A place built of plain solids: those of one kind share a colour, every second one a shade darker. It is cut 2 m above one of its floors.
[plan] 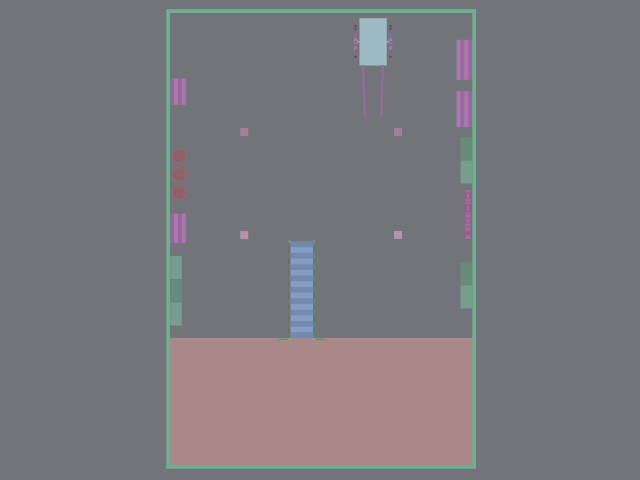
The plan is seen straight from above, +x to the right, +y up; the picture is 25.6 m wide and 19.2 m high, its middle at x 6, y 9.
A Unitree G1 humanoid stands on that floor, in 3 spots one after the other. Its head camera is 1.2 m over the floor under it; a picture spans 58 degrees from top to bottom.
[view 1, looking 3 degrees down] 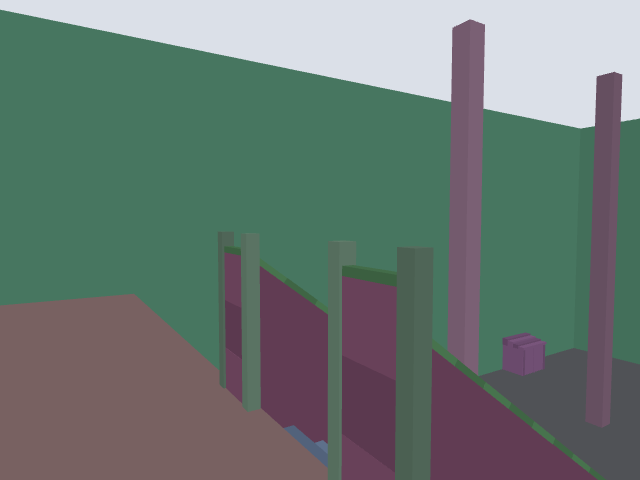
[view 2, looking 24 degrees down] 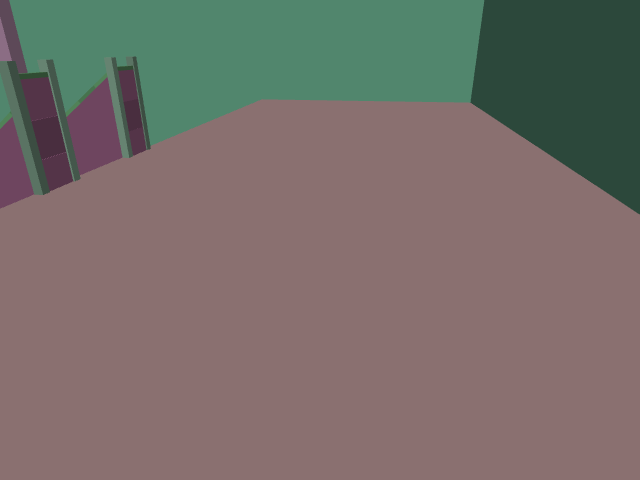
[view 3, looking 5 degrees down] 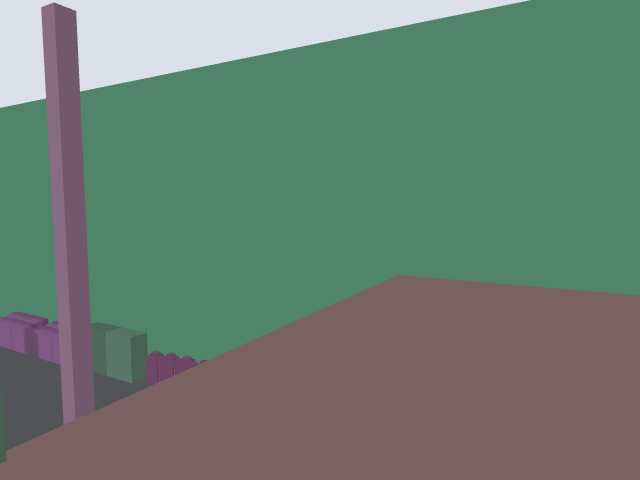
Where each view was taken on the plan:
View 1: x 7.27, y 3.98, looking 148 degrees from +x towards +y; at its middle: wall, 8.59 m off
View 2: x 1.00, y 2.04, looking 8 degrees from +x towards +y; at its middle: loft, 2.95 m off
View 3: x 5.27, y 2.78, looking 29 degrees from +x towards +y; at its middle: wall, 7.83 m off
